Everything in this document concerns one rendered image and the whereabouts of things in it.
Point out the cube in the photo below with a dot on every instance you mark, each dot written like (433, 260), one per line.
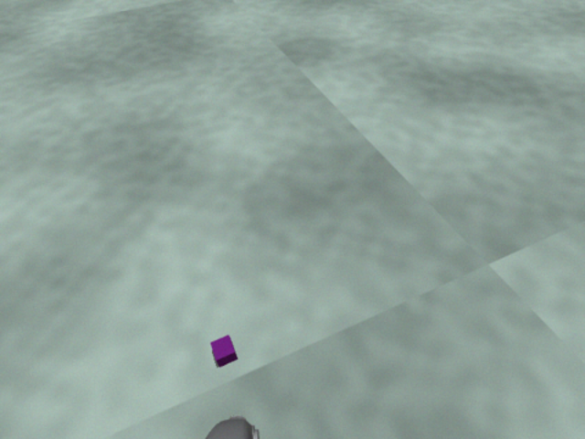
(224, 351)

